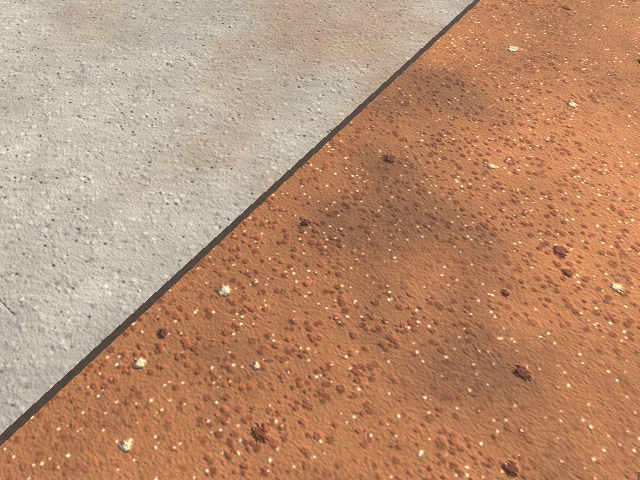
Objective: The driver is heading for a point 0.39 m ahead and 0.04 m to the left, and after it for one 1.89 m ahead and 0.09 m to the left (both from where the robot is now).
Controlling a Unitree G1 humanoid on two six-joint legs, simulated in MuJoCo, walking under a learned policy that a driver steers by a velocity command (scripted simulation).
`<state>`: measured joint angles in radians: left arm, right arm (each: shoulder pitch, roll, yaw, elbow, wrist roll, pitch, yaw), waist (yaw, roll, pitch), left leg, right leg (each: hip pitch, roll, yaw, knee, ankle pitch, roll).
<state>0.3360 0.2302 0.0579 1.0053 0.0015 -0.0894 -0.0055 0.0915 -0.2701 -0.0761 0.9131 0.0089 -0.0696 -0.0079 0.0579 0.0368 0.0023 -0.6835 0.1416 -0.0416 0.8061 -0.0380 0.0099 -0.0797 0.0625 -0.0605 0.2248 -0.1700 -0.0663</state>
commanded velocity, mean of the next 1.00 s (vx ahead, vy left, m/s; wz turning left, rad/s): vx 0.50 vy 0.00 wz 0.00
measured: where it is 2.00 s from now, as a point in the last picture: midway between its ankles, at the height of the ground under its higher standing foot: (337, 257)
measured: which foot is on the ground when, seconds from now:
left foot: up 0.00-0.20, down 0.22-0.80, up 0.82-1.00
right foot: down 0.00-0.22, up 0.24-0.76, down 0.78-1.00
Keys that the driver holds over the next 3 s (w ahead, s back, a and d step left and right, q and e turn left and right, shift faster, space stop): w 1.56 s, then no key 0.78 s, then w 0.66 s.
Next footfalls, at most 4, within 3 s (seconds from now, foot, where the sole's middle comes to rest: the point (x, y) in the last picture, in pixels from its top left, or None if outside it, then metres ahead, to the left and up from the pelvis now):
0.22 left None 0.31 0.16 -0.79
0.78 right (395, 423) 0.63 -0.08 -0.79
1.32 left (295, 303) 0.94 0.17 -0.79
1.80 right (381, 227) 1.21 -0.05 -0.79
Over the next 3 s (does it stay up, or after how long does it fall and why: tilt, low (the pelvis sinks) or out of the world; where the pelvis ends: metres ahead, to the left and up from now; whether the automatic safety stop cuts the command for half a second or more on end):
stays up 1.37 0.07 -0.02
